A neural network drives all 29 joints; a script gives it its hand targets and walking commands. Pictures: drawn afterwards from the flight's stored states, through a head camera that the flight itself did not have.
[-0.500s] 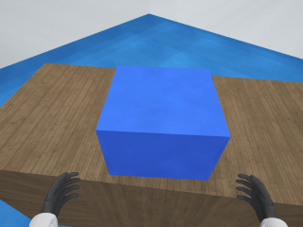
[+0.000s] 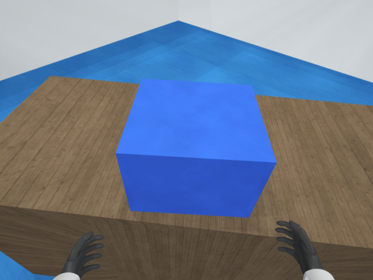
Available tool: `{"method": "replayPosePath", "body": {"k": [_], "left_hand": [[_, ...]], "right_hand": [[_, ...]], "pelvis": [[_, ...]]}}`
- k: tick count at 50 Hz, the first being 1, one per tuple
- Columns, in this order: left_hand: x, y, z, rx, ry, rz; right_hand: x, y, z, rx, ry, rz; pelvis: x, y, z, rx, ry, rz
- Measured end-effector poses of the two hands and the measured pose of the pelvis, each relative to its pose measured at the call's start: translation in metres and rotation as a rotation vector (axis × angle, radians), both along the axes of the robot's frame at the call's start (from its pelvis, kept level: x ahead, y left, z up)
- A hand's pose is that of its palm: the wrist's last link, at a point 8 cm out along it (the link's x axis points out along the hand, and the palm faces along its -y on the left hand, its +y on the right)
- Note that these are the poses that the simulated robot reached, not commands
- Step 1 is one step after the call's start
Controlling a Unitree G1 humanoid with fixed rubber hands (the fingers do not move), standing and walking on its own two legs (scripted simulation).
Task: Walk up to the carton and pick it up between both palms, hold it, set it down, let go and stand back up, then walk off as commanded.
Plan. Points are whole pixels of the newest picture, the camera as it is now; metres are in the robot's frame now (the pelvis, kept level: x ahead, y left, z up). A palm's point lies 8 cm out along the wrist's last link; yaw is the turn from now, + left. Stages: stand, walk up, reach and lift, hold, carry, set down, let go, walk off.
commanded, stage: set down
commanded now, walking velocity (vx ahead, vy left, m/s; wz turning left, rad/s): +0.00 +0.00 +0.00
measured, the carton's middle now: (193, 145) +0.46 -0.01 +0.03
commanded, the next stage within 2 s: let go in 0.22 s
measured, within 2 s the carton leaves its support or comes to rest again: neither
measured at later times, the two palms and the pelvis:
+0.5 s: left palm out of the picture +0.16 +0.21 -0.08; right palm (309, 264) +0.18 -0.24 -0.02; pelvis -0.01 -0.01 +0.00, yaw -1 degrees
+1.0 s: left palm out of the picture +0.10 +0.31 -0.06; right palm (311, 263) +0.18 -0.25 -0.02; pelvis -0.01 +0.00 -0.01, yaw +1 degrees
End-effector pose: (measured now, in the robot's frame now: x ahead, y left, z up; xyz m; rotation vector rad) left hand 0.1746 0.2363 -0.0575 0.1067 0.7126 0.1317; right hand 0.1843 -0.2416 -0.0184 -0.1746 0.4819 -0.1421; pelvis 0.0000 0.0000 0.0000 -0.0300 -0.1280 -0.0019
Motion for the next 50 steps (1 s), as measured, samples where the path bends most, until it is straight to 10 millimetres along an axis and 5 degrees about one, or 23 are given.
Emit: {"method": "replayPosePath", "body": {"k": [19,37,50], "left_hand": [[-0.005,-0.024,-0.019,0.036,0.079,-0.056],[-0.022,-0.027,-0.024,0.049,0.077,-0.037],[-0.071,0.069,-0.006,0.230,0.154,0.021]], "right_hand": [[-0.002,-0.002,-0.002,-0.027,-0.031,0.046],[-0.001,-0.004,-0.002,-0.059,-0.037,0.096],[0.000,-0.008,-0.001,-0.111,-0.033,0.197]], "pelvis": [[-0.005,-0.013,-0.003,0.006,-0.019,-0.011],[-0.007,-0.021,-0.005,0.008,-0.043,0.004],[-0.015,-0.005,-0.006,0.023,0.052,0.018]]}}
